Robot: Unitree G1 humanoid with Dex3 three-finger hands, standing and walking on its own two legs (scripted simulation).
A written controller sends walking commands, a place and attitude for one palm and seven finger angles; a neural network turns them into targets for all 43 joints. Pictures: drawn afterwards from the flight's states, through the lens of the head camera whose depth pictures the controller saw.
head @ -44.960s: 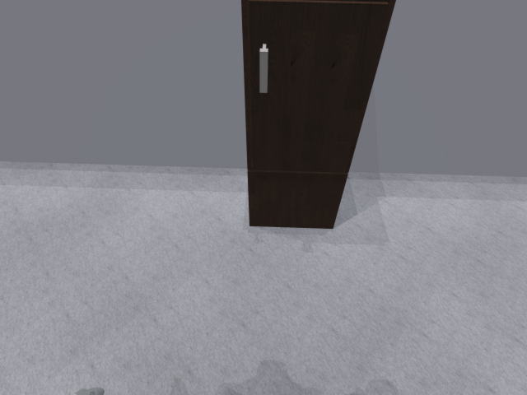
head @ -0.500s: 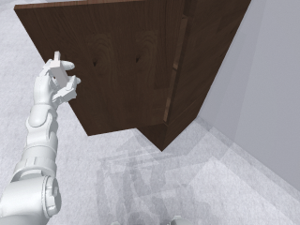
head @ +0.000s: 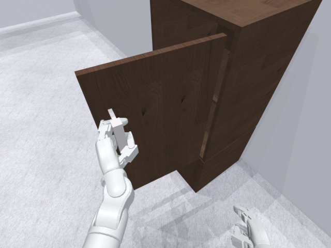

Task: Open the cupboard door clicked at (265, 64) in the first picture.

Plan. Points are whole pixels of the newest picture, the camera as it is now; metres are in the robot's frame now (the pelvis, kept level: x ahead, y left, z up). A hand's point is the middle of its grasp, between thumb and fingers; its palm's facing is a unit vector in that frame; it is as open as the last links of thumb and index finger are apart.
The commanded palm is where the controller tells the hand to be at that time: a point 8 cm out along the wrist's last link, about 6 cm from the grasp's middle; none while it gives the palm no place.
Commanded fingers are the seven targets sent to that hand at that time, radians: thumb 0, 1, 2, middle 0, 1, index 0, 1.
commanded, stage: pull the door open along its arc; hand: left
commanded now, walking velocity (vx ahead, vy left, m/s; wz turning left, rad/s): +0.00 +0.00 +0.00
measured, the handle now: (118, 132) +0.38 +0.15 +0.08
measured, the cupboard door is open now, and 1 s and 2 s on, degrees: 82 93 97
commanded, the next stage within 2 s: open thumb and fingers to let go in 0.30 s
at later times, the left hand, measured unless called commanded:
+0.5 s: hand (149, 164) +0.29 +0.06 +0.08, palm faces +0.36 -0.93 -0.04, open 6.2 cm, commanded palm +0.24 +0.09 +0.08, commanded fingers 0.00 0.48 0.72 -0.37 -1.30 -0.37 -1.30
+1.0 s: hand (146, 167) +0.28 +0.06 +0.08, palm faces +0.36 -0.93 -0.03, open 13.6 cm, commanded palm +0.23 +0.09 +0.08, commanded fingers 0.00 -0.50 0.30 -0.22 -0.75 -0.22 -0.75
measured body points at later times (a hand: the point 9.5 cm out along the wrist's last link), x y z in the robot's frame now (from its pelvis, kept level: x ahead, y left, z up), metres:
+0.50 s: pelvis +0.00 -0.02 +0.00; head +0.01 -0.04 +0.45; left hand +0.26 +0.11 +0.08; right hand +0.19 -0.23 -0.10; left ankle -0.02 +0.13 -0.71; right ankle -0.01 -0.12 -0.72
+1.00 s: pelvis -0.02 -0.01 -0.01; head -0.02 -0.02 +0.44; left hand +0.25 +0.11 +0.09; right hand +0.16 -0.22 -0.10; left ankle -0.02 +0.13 -0.72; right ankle -0.01 -0.12 -0.72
